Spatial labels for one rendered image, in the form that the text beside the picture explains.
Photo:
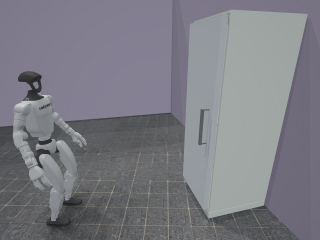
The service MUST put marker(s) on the handle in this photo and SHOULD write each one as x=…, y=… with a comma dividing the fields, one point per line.
x=201, y=126

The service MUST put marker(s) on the left robot shin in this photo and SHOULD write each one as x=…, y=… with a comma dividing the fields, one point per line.
x=69, y=187

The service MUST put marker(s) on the right robot upper arm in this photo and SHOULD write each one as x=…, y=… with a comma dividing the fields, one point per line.
x=21, y=111

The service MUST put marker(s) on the right robot forearm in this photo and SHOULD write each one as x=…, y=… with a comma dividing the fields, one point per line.
x=25, y=150

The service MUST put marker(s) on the right robot hand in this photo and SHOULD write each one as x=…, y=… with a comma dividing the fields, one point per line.
x=35, y=173

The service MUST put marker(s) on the left robot forearm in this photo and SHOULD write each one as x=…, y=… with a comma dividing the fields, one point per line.
x=65, y=127

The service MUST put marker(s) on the left robot hand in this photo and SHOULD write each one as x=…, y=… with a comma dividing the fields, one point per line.
x=76, y=136

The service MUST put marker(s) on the right robot foot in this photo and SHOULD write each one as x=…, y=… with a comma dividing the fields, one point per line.
x=60, y=222

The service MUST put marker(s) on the fridge door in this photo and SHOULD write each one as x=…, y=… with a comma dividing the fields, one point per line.
x=207, y=41

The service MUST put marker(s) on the left robot upper arm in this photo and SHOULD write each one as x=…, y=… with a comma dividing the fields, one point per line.
x=54, y=114

